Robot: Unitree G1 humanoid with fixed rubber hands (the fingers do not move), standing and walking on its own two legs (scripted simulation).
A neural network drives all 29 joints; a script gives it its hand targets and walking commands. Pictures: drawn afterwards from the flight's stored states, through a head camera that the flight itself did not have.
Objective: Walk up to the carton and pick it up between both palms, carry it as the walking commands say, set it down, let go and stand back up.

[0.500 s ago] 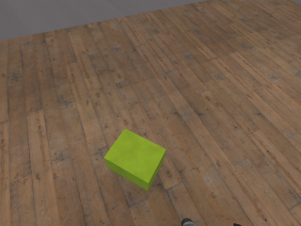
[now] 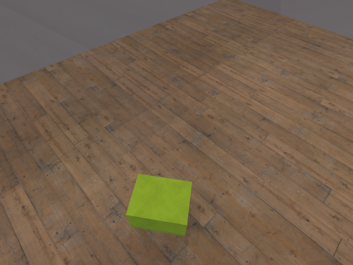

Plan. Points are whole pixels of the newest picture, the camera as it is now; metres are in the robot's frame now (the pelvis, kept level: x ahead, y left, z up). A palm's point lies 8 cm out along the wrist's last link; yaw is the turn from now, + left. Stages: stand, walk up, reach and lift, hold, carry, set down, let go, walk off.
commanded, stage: walk up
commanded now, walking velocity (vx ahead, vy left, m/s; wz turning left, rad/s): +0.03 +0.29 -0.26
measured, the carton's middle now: (161, 204) +0.54 +0.04 -0.68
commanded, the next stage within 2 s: none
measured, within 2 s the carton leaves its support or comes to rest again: neither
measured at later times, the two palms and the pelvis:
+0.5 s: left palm out of the picture +0.12 +0.46 -0.12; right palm out of the picture -0.02 -0.04 -0.12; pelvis +0.03 +0.20 +0.01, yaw -5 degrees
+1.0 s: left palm (38, 238) +0.25 +0.35 -0.14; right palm out of the picture +0.02 -0.08 -0.13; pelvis +0.14 +0.15 +0.00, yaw -4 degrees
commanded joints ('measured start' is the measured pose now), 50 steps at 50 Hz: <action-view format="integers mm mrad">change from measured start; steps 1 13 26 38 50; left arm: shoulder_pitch -10 -91 -148 -185 -61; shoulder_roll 160 131 89 30 158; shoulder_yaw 57 55 52 33 33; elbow -42 -67 -25 -26 49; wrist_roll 5 11 9 8 10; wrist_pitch -12 5 -33 -58 -91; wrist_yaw -18 -74 -120 -117 -64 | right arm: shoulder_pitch -52 22 181 250 132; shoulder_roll -78 -241 -167 -87 -21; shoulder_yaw -13 -52 -52 -32 -19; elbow -77 11 98 170 105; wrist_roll -17 -13 -9 10 2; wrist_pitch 1 -48 -113 -121 -97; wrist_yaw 42 5 -39 -35 -16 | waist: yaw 25 -26 -52 -49 39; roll -188 332 43 169 -214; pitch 92 47 49 99 34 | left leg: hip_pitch -58 91 376 467 -8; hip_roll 61 339 416 261 110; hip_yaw -47 -465 -453 -170 -61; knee -199 -1005 -1035 -974 -213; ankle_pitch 197 -437 10 296 39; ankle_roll -40 165 241 184 52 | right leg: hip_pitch -38 -429 -336 -316 78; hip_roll -157 5 27 66 -229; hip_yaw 135 102 55 -17 271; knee -279 715 283 129 -324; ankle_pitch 73 -179 -57 72 107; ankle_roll -124 -24 26 19 -157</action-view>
